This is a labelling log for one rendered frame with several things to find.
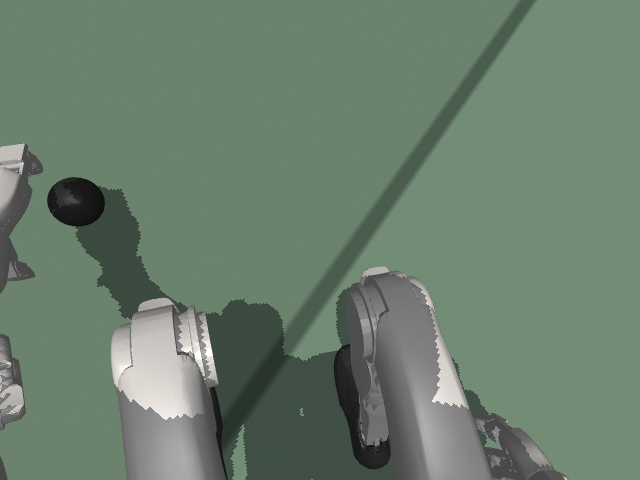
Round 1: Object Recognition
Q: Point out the left robot foot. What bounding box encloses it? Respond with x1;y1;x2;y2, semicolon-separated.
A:
210;387;228;480

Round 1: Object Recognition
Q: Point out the right robot hand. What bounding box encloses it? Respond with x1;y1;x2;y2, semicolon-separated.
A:
472;413;555;480

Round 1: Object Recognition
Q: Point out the right robot foot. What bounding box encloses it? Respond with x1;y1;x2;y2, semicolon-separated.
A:
334;344;391;469

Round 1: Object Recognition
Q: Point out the ball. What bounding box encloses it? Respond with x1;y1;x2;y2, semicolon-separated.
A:
47;177;105;227

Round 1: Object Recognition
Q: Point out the left robot arm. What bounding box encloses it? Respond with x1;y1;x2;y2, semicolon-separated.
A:
0;230;26;480

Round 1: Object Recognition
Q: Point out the left robot hand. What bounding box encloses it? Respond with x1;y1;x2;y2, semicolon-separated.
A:
0;143;43;281

